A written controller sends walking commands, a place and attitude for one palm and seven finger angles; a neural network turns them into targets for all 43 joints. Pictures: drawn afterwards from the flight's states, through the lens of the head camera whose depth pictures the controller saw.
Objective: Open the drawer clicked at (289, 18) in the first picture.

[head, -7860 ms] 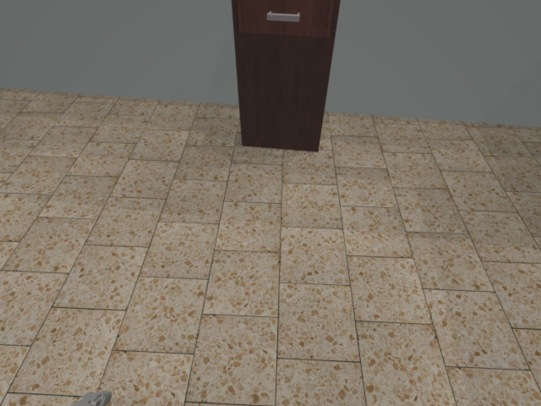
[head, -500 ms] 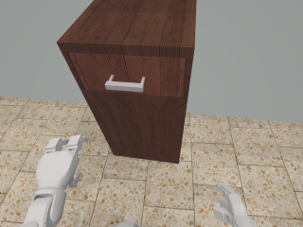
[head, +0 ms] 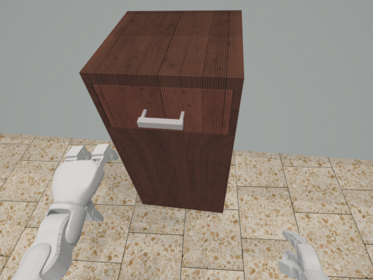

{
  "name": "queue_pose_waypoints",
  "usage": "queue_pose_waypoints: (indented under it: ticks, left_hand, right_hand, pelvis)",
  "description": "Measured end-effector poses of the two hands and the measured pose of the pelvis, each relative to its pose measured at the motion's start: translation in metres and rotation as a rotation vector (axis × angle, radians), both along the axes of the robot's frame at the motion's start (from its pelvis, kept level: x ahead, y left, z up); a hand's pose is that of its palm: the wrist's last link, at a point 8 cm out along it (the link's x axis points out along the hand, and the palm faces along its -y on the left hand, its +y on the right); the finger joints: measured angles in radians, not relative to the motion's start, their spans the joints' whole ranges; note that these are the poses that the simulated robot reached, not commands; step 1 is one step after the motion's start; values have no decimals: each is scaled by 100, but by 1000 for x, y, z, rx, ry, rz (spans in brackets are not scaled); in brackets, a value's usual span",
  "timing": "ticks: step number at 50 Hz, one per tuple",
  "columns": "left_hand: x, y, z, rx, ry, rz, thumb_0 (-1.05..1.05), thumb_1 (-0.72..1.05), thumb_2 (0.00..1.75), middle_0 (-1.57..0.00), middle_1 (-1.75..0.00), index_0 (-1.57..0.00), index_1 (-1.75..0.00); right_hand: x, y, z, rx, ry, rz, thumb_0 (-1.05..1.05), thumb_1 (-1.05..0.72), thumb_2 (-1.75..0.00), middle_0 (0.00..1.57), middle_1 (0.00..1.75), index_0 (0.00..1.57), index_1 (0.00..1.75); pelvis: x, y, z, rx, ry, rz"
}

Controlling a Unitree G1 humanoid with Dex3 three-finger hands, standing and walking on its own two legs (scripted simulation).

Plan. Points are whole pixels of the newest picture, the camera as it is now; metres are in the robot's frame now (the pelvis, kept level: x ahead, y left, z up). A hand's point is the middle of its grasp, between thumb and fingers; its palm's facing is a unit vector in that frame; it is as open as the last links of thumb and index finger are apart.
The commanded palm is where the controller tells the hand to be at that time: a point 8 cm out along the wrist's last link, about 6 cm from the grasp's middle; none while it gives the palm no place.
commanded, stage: raise the hand with hooked fingers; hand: left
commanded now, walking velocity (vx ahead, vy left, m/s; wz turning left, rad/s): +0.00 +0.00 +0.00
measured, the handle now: (161, 118) +0.56 +0.15 -0.01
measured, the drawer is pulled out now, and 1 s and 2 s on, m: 0.00 0.00 0.00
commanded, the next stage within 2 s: move the hooked fingers above the handle in 0.68 s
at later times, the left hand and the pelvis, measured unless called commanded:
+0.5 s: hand (82, 168) +0.30 +0.25 +0.10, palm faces +0.00 -0.09 -1.00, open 13.8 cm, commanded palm +0.27 +0.25 +0.16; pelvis -0.01 +0.01 +0.01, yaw +1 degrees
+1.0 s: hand (99, 168) +0.31 +0.22 +0.09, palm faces +0.00 -0.08 -1.00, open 13.8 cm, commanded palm +0.30 +0.22 +0.15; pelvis -0.02 +0.00 +0.01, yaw +1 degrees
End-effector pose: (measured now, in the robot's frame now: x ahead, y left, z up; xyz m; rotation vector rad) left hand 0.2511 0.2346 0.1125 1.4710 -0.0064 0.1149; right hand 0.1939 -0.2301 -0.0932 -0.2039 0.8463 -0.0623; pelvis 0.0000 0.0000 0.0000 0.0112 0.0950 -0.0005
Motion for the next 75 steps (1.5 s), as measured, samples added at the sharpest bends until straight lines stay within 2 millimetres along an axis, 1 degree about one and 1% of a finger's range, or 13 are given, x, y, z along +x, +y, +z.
queue_pose_waypoints:
  ticks: [4,9,14,19,26,31,38,43,47,52,62,68,75]
  left_hand:
    - [9,7,14,7,6,10,0,-40,34,-31,-114,-32,-114]
    - [17,15,28,14,32,13,-1,-45,32,-32,-118,-32,-118]
    - [25,18,40,24,48,-20,-1,-48,31,-32,-119,-32,-120]
    - [31,22,49,20,52,-39,-1,-48,30,-32,-120,-32,-120]
    - [23,17,41,4,72,-77,-1,-49,30,-32,-120,-32,-120]
    - [16,13,38,9,45,-97,-1,-49,30,-32,-120,-32,-120]
    - [15,15,40,12,21,-49,-1,-49,30,-32,-120,-32,-120]
    - [17,9,36,11,55,-50,-1,-49,30,-32,-120,-32,-120]
    - [25,-1,32,10,70,-83,-1,-49,30,-32,-120,-32,-120]
    - [44,-15,29,21,64,-120,-1,-49,30,-32,-120,-33,-120]
    - [82,-34,27,28,55,-115,-1,-49,30,-32,-120,-32,-120]
    - [94,-38,20,31,75,-115,-1,-49,30,-32,-120,-32,-120]
    - [106,-52,17,37,61,-142,-1,-49,30,-32,-120,-32,-120]
  right_hand:
    - [10,19,7,33,-20,33,1,-91,-90,20,30,20,30]
    - [11,34,9,52,-6,65,1,-91,-90,20,30,20,30]
    - [1,35,5,47,34,69,1,-91,-90,20,30,20,30]
    - [-15,26,0,36,83,45,1,-91,-90,20,30,20,30]
    - [-38,8,-5,9,133,9,1,-91,-90,20,30,20,30]
    - [-46,0,-6,-7,146,-6,2,-91,-90,20,30,20,30]
    - [-42,2,-5,11,119,-9,2,-91,-90,20,30,20,30]
    - [-35,7,-1,23,84,4,2,-91,-90,20,30,20,30]
    - [-31,10,0,22,69,16,1,-91,-90,20,30,20,30]
    - [-32,8,-1,20,77,11,1,-91,-90,20,30,20,30]
    - [-56,-9,-12,24,155,-59,1,-91,-90,20,30,20,30]
    - [-69,-22,-17,10,202,-102,1,-91,-90,20,30,20,30]
    - [-74,-31,-21,1,226,-124,1,-91,-90,20,30,20,30]
  pelvis:
    - [0,3,4,-2,-17,4]
    - [-1,6,8,-5,-34,13]
    - [-2,8,11,-8,-43,19]
    - [-4,9,13,-9,-44,18]
    - [-8,9,14,-8,-38,11]
    - [-11,8,13,-8,-37,12]
    - [-15,4,13,-6,-43,13]
    - [-16,2,14,-5,-50,14]
    - [-17,1,13,-5,-48,20]
    - [-16,-2,12,-4,-36,22]
    - [-8,-4,11,1,-4,4]
    - [-1,-6,10,4,10,-1]
    - [3,-9,8,5,26,2]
